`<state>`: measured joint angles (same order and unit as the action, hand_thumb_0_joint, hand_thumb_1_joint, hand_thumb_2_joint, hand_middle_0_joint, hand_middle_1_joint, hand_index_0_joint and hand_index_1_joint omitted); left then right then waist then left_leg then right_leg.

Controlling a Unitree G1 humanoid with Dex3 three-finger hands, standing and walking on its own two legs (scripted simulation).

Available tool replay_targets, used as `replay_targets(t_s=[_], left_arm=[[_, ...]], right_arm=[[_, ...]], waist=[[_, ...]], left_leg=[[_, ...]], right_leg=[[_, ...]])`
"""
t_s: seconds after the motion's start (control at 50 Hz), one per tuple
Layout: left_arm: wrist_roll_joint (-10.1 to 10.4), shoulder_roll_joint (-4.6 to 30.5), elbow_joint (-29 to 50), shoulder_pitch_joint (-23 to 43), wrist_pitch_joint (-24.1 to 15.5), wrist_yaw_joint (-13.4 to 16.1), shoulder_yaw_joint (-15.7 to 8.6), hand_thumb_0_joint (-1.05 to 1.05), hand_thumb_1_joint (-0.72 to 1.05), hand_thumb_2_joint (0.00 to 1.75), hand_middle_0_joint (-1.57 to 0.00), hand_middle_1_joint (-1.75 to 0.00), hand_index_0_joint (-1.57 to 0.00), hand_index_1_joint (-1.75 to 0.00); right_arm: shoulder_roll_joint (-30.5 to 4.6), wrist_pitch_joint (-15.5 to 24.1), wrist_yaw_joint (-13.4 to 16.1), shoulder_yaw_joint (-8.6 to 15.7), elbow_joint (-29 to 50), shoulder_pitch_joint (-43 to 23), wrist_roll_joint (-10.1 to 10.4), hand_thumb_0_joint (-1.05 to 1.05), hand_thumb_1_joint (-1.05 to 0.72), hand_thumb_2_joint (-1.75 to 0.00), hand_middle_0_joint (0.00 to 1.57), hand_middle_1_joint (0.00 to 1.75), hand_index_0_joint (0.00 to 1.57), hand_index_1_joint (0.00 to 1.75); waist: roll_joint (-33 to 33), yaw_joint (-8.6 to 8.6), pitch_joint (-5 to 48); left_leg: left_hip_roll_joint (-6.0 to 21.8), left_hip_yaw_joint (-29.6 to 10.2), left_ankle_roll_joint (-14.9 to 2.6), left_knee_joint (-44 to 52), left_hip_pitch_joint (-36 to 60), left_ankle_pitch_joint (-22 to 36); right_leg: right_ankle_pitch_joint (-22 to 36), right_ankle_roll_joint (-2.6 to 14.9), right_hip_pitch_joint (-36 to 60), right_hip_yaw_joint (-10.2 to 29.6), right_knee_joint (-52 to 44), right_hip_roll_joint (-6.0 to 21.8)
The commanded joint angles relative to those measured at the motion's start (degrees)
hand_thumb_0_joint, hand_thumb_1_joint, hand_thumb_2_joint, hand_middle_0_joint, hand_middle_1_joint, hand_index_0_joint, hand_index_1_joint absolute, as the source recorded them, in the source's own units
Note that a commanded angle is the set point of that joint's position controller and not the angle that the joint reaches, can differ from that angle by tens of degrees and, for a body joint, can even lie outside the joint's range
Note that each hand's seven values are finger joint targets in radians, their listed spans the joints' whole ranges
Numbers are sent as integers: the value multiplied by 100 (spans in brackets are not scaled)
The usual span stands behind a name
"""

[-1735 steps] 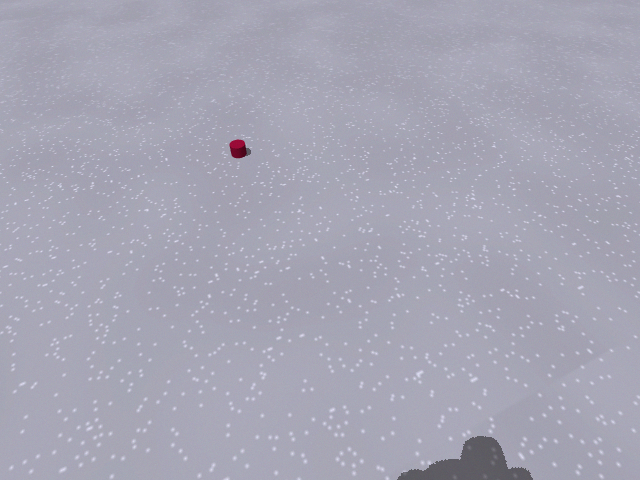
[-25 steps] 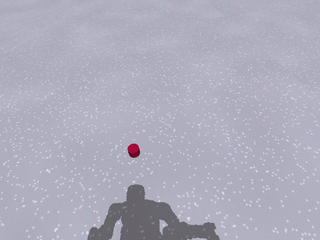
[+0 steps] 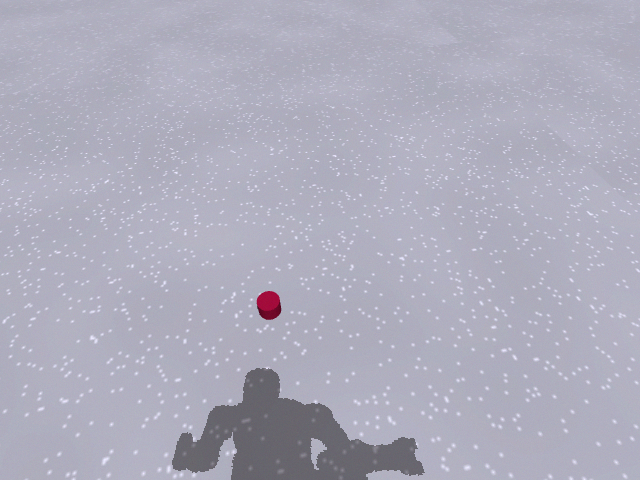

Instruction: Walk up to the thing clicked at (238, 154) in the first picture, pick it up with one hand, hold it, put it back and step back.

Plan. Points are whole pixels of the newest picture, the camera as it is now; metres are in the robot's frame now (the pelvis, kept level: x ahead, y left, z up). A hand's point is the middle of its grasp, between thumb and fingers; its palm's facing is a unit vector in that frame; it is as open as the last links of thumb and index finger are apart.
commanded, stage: walk up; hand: left
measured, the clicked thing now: (269, 305) +0.80 +0.22 -0.74
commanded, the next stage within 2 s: stand in 0.40 s
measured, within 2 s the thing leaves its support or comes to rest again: neither
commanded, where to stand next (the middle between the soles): +0.40 -0.01 m, yaw -3 degrees
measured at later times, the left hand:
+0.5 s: hand out of the picture +0.09 +0.26 -0.14, palm faces +0.01 -0.94 -0.34, open 7.4 cm
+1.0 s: hand out of the picture +0.04 +0.25 -0.14, palm faces -0.03 -0.94 -0.34, open 7.4 cm
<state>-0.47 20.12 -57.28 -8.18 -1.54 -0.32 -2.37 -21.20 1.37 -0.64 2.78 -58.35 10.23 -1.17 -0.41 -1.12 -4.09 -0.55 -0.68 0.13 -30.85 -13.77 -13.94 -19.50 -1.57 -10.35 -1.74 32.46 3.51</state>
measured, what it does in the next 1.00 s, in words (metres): stands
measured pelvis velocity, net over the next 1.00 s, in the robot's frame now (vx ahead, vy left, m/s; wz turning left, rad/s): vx -0.02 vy -0.01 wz -0.01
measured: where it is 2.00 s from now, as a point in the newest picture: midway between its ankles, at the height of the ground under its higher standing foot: outside the picture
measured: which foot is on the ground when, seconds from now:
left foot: down 0.00-1.00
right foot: down 0.00-1.00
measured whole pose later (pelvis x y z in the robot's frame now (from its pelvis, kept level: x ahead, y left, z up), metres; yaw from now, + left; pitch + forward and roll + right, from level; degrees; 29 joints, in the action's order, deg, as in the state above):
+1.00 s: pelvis -0.02 -0.01 +0.02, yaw +0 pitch -3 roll +0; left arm -0.9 20.3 -66.2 -7.4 -1.0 -0.9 -0.2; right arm -20.2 0.5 -1.0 0.2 -65.9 7.1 -0.4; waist 0.3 0.1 -2.6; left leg 1.3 -1.0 1.1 -19.1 -9.4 -7.1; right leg -10.6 -1.0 -5.3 -2.2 18.6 1.5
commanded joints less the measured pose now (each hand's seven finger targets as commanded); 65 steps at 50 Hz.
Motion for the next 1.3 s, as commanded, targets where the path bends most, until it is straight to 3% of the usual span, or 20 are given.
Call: replay_targets(t_s=[0.0,0.02,0.08,0.28,0.36,0.4,0.46,0.76,0.8,0.9,0.98,1.14,1.28], left_arm=[[22,1143,350,412,-75,90,-221,0,90,90,-20,-30,-20,-30],[30,1186,250,339,-95,99,-219,0,90,90,-20,-30,-20,-30],[51,1265,106,313,-109,107,-218,0,90,90,-20,-30,-20,-30],[13,1267,-169,547,-73,106,-183,0,90,90,-20,-30,-20,-30],[-15,1248,-222,644,-69,91,-189,0,90,90,-20,-30,-20,-30],[-16,1121,-334,519,-57,80,-83,0,90,90,-20,-30,-20,-30],[2,1206,-375,545,-72,95,-78,0,90,90,-20,-30,-20,-30],[-35,1253,-519,464,-54,45,-10,0,90,90,-20,-30,-20,-30],[-37,1213,-533,461,-46,41,5,0,90,90,-20,-30,-20,-30],[-32,1229,-547,323,-33,25,-3,0,90,90,-20,-30,-20,-30],[-36,1262,-503,343,-64,29,8,0,90,90,-20,-30,-20,-30],[-21,1239,-504,250,-52,33,36,0,90,90,-20,-30,-20,-30],[-6,1261,-473,254,-59,40,38,0,90,90,-20,-30,-20,-30]], right_arm=[[-1247,139,83,192,337,-553,22,0,-90,-90,20,30,20,30],[-1190,131,96,169,325,-624,36,0,-90,-90,20,30,20,30],[-1121,114,122,134,197,-561,70,0,-90,-90,20,30,20,30],[-1002,50,110,91,22,-1013,59,0,-90,-90,20,30,20,30],[-950,39,83,64,-35,-1106,42,0,-90,-90,20,30,20,30],[-1057,77,83,51,-66,-1032,69,0,-90,-90,20,30,20,30],[-1048,100,87,30,-96,-997,79,0,-90,-90,20,30,20,30],[-1071,55,59,-35,-303,-918,73,0,-90,-90,20,30,20,30],[-1101,44,50,-42,-344,-844,61,0,-90,-90,20,30,20,30],[-1130,47,53,-45,-355,-805,56,0,-90,-90,20,30,20,30],[-1103,50,38,-54,-362,-728,62,0,-90,-90,20,30,20,30],[-1162,29,44,-71,-409,-612,62,0,-90,-90,20,30,20,30],[-1126,46,61,-117,-412,-578,72,0,-90,-90,20,30,20,30]], waist=[[408,-47,599],[495,-58,684],[535,23,901],[101,39,716],[67,40,520],[83,56,629],[92,77,801],[114,92,440],[158,118,219],[194,65,318],[18,96,384],[95,130,331],[62,116,522]], left_leg=[[1070,-1116,-529,841,112,1645],[921,-911,-388,757,229,1891],[737,-598,-283,561,438,2590],[697,-501,-240,831,495,1704],[662,-512,-191,1003,369,1174],[814,-618,-205,1089,811,1959],[810,-554,-177,1065,948,2430],[765,-595,-90,1559,644,702],[739,-640,-74,1667,390,122],[784,-695,-100,1699,318,55],[746,-658,-101,1552,463,366],[750,-646,-96,1513,406,289],[790,-599,-122,1386,537,1030]], right_leg=[[666,302,395,264,-639,87],[1143,312,471,272,-676,159],[1976,320,700,270,-690,267],[1829,276,669,326,-1165,364],[1494,265,592,365,-1340,363],[1835,207,525,400,-1446,405],[2226,189,766,375,-1460,430],[908,220,445,475,-1846,423],[577,198,337,462,-1894,378],[603,240,412,502,-1809,401],[624,236,293,546,-1871,431],[615,230,231,541,-1869,395],[1172,227,433,533,-1774,436]])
